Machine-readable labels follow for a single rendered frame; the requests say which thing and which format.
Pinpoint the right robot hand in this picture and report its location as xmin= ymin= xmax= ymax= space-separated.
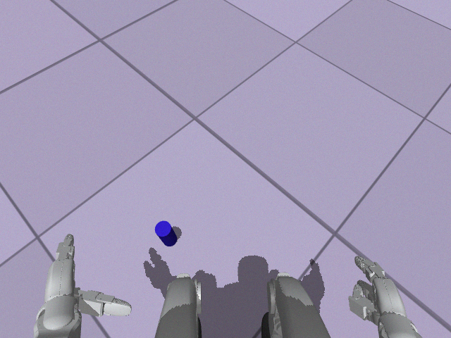
xmin=348 ymin=256 xmax=407 ymax=326

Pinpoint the left robot hand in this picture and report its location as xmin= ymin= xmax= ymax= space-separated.
xmin=44 ymin=234 xmax=132 ymax=317

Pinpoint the right robot arm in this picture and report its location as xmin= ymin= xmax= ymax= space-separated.
xmin=378 ymin=313 xmax=423 ymax=338

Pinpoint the can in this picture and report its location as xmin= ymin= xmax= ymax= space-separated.
xmin=155 ymin=221 xmax=177 ymax=246

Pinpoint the left robot arm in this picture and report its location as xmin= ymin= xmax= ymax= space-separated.
xmin=34 ymin=296 xmax=82 ymax=338

